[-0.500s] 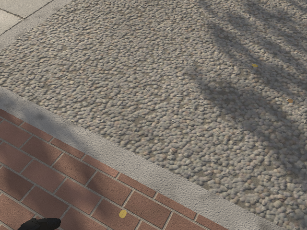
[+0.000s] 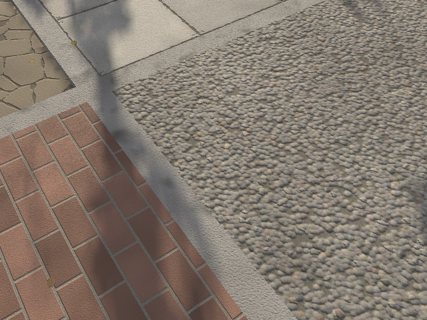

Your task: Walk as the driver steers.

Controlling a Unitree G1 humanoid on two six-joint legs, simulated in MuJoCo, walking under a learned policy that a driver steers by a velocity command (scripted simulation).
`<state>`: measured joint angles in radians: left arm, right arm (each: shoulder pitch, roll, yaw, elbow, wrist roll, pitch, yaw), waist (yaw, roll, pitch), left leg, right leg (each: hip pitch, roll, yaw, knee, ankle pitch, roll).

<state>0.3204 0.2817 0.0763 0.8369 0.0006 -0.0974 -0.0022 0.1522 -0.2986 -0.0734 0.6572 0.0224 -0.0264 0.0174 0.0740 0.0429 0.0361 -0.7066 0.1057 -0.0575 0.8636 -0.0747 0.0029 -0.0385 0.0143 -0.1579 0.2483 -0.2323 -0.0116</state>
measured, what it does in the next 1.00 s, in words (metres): walks ahead, turning right: left foot, then right foot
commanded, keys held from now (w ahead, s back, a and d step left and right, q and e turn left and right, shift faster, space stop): w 0.14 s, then w+e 0.86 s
